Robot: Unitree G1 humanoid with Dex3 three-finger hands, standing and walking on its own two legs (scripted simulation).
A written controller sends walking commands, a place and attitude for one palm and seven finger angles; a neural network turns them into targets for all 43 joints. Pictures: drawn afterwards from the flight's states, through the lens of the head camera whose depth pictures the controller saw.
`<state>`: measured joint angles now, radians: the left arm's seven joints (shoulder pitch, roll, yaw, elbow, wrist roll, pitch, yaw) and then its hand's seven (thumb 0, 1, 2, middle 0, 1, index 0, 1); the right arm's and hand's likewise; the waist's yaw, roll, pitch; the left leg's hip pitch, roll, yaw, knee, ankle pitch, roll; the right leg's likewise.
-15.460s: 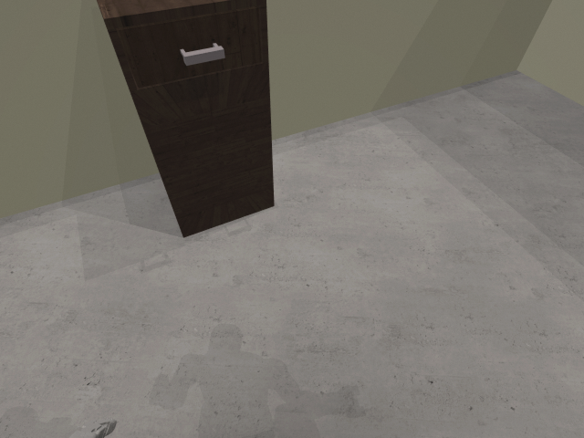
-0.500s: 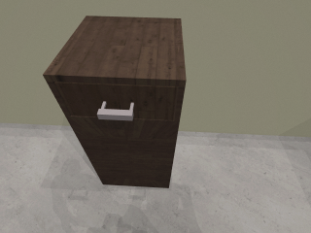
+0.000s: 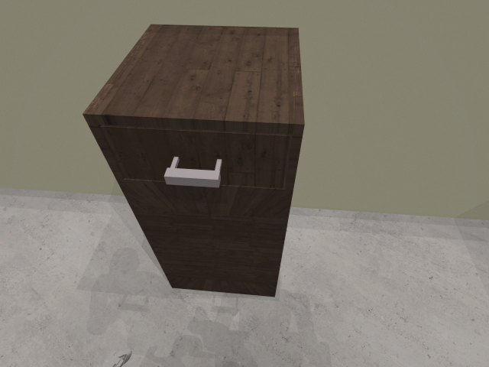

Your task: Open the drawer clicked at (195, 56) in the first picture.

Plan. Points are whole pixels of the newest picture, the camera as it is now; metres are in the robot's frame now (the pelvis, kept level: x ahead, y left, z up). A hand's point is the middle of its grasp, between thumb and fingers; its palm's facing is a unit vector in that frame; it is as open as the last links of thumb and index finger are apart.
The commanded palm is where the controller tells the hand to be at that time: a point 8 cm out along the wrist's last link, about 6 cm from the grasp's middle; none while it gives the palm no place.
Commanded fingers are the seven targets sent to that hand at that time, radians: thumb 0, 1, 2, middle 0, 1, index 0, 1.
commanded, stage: raise the hand with hooked fingers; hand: left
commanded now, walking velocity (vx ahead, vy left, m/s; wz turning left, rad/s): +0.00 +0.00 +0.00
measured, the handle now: (195, 169) +0.49 +0.15 +0.02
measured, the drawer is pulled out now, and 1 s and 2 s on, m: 0.00 0.00 0.00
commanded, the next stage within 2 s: move the hooked fingers above the handle in 1.78 s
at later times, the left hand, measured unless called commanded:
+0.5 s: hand (115, 335) +0.17 +0.22 -0.02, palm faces +0.06 -0.08 -0.99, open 9.7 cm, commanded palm +0.15 +0.21 +0.04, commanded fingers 0.00 0.15 0.58 -0.25 -0.78 -0.25 -0.78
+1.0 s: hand (103, 269) +0.23 +0.23 +0.07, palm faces +0.09 -0.08 -0.99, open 12.6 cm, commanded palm +0.21 +0.23 +0.13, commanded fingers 0.00 -0.43 0.33 -0.29 -1.15 -0.29 -1.15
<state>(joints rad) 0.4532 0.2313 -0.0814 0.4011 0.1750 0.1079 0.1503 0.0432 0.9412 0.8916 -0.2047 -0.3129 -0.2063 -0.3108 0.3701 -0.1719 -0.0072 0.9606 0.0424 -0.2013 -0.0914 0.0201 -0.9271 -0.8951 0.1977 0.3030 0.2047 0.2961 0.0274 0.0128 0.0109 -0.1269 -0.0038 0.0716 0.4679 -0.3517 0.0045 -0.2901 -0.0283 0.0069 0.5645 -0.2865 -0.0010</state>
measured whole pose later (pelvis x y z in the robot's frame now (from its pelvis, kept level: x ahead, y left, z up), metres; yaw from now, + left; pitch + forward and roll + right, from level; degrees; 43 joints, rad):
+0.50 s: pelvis -0.04 -0.03 -0.03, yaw +3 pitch +7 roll +1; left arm 0.29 0.35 -0.08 0.03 1.07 -0.03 0.42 0.00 0.36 0.67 -0.26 -0.64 -0.26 -0.64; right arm 0.01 -0.21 -0.01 0.54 -0.08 0.10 0.02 0.01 -0.91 -0.90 0.19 0.30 0.20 0.30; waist 0.12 0.03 -0.06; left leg -0.47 0.02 0.01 0.81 -0.45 -0.03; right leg -0.59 -0.02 -0.05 0.84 -0.36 -0.03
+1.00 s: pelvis -0.03 +0.00 +0.00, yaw +1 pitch +2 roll +1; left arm 0.11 0.42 -0.05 -0.04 0.98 -0.01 0.21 0.00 -0.21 0.43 -0.30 -1.01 -0.30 -1.01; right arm 0.13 -0.28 -0.05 0.65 -0.03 0.10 -0.02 0.01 -0.91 -0.90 0.19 0.30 0.20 0.30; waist 0.08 0.07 0.00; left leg -0.23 -0.01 0.05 0.52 -0.33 0.01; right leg -0.36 -0.04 -0.01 0.56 -0.24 0.00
